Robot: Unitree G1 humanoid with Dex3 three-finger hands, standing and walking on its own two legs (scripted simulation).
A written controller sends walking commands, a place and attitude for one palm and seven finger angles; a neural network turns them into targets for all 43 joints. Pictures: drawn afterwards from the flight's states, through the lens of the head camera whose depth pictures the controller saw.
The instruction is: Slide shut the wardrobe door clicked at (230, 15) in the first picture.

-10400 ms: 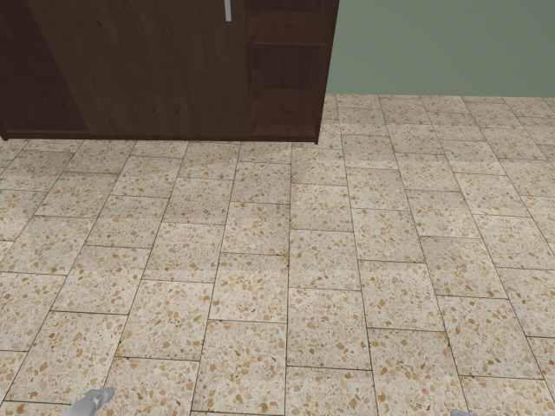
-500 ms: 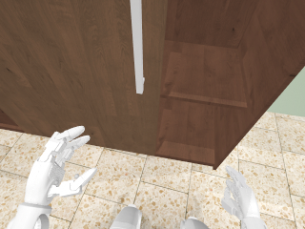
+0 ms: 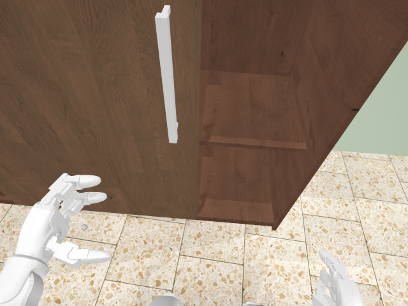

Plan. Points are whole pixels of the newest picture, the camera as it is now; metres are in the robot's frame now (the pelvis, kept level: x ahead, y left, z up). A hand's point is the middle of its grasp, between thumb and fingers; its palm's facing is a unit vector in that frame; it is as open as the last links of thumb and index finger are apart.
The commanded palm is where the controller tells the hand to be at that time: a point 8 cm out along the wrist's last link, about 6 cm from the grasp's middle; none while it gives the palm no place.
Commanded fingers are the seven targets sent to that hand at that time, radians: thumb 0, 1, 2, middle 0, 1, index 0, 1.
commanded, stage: raise the hand with hooked fingers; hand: left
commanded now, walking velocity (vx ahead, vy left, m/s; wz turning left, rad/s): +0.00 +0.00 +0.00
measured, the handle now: (170, 86) +0.55 +0.11 +0.13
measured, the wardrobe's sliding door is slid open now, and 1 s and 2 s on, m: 0.38 0.38 0.38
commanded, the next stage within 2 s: move the hooked fingers beside the handle in 0.96 s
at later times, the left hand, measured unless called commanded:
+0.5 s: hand (49, 176) +0.29 +0.27 +0.13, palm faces +0.04 -1.00 -0.08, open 14.0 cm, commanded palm +0.26 +0.31 +0.12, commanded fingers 0.00 -0.50 0.30 -0.30 -1.20 -0.30 -1.20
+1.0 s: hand (64, 179) +0.29 +0.25 +0.12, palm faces +0.02 -1.00 -0.06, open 14.0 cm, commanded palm +0.26 +0.30 +0.12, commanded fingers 0.00 -0.50 0.30 -0.30 -1.20 -0.30 -1.20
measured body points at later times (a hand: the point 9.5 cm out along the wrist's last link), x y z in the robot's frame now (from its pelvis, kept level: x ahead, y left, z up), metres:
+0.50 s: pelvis +0.02 -0.01 +0.02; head +0.04 -0.01 +0.47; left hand +0.28 +0.33 +0.14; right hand +0.18 -0.25 -0.05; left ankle +0.03 +0.11 -0.69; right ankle +0.03 -0.13 -0.69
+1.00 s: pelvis +0.02 -0.02 +0.03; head +0.04 -0.03 +0.48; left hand +0.28 +0.31 +0.13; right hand +0.18 -0.26 -0.05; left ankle +0.03 +0.11 -0.69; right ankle +0.03 -0.13 -0.69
